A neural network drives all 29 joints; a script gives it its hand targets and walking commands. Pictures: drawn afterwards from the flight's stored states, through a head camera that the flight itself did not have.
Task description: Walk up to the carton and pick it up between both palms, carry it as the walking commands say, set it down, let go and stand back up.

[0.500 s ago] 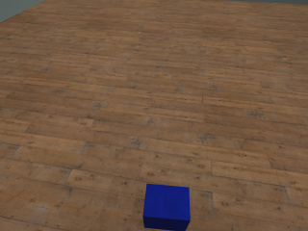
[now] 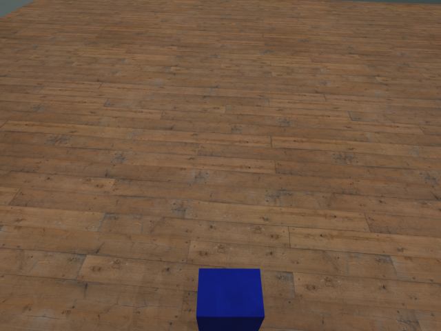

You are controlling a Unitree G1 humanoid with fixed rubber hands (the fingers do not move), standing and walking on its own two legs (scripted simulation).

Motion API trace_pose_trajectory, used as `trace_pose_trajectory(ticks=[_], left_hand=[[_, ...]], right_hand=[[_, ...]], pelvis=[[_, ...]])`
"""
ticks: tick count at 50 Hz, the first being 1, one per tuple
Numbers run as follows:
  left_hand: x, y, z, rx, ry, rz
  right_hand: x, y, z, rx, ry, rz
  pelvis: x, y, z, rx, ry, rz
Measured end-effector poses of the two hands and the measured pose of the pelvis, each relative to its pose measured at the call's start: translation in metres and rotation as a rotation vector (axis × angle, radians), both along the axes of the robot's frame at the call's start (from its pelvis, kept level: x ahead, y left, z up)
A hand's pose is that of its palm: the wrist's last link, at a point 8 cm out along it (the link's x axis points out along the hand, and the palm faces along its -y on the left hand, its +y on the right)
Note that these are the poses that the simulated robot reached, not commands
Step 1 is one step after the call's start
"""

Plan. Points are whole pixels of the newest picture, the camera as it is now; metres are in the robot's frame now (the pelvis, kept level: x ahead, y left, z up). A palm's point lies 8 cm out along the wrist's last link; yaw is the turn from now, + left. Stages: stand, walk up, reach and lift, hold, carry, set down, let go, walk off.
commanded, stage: walk up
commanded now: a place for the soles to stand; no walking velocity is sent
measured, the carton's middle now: (228, 301) +0.40 -0.03 -0.66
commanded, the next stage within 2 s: reach and lift in 1.62 s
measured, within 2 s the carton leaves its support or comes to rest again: neither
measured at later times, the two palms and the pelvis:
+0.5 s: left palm out of the picture +0.00 +0.26 -0.14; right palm out of the picture +0.01 -0.25 -0.14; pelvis +0.00 +0.01 +0.00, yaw -3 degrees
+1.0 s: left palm out of the picture +0.09 +0.25 -0.14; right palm out of the picture +0.02 -0.26 -0.14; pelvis +0.02 +0.01 -0.01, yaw -7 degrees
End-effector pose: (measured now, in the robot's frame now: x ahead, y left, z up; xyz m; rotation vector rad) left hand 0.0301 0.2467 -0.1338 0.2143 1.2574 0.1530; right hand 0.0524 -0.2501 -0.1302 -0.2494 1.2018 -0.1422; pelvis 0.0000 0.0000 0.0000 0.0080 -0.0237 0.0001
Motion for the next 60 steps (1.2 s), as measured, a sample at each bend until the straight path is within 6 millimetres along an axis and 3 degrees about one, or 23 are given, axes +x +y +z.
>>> trace_pose_trajectory(ticks=[9, 24, 30, 37, 44, 52, 60], left_hand=[[-0.013, 0.008, -0.001, 0.007, 0.018, -0.005], [-0.036, 0.011, -0.003, 0.009, 0.112, -0.013], [-0.018, 0.008, -0.001, 0.025, 0.099, -0.051], [0.018, 0.007, 0.001, 0.036, 0.043, -0.082], [0.042, 0.009, 0.000, 0.035, 0.004, -0.099], [0.059, 0.007, -0.004, 0.039, -0.031, -0.145], [0.059, 0.006, -0.002, 0.057, -0.022, -0.168]], right_hand=[[-0.025, 0.001, -0.001, -0.009, 0.037, -0.026], [-0.042, 0.001, -0.006, -0.005, 0.079, -0.066], [-0.045, -0.002, -0.011, 0.007, 0.106, -0.089], [-0.035, -0.004, -0.012, 0.008, 0.091, -0.104], [-0.029, -0.005, -0.010, -0.009, 0.077, -0.113], [-0.030, -0.007, -0.011, -0.013, 0.058, -0.150], [-0.051, -0.012, -0.019, -0.004, 0.105, -0.171]], pelvis=[[-0.009, 0.006, 0.000, 0.001, -0.008, -0.019], [-0.006, 0.009, -0.002, 0.008, 0.007, -0.059], [0.000, 0.006, -0.003, 0.010, 0.010, -0.075], [0.007, 0.003, -0.004, 0.010, 0.019, -0.095], [0.016, 0.005, -0.005, 0.007, 0.018, -0.108], [0.018, 0.005, -0.010, 0.015, 0.005, -0.138], [0.014, 0.002, -0.013, 0.025, -0.001, -0.150]])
